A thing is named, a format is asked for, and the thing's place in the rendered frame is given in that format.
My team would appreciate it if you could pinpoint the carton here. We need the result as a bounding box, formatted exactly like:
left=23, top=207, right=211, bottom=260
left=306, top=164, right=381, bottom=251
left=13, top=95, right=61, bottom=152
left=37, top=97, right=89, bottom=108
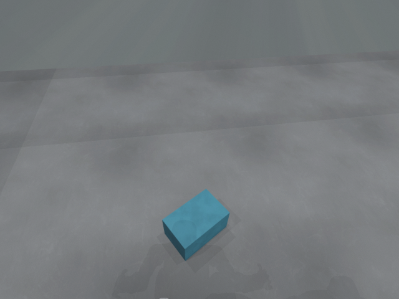
left=162, top=189, right=230, bottom=261

